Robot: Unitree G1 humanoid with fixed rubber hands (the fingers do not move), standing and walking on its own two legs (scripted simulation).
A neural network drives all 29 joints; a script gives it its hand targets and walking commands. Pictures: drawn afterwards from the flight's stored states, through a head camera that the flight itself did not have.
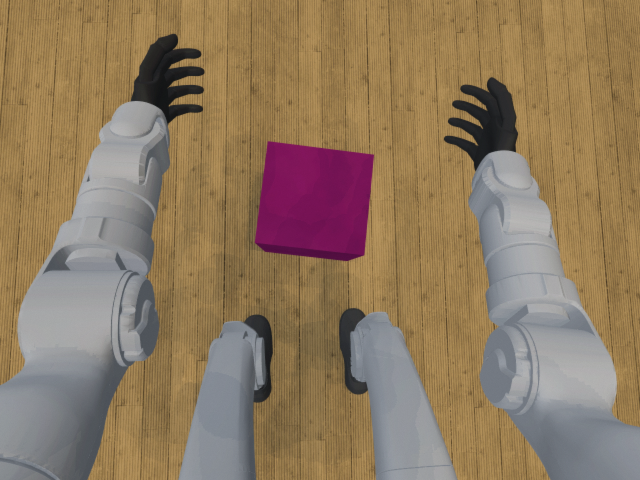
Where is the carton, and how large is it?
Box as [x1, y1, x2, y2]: [255, 141, 373, 260]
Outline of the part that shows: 268,141 255,242 265,251 342,260 348,260 363,255 373,155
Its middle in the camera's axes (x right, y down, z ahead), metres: -0.01 -0.07 +0.87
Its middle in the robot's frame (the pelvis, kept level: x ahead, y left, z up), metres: +0.48 -0.03 -0.51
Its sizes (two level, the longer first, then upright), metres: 0.210 0.200 0.250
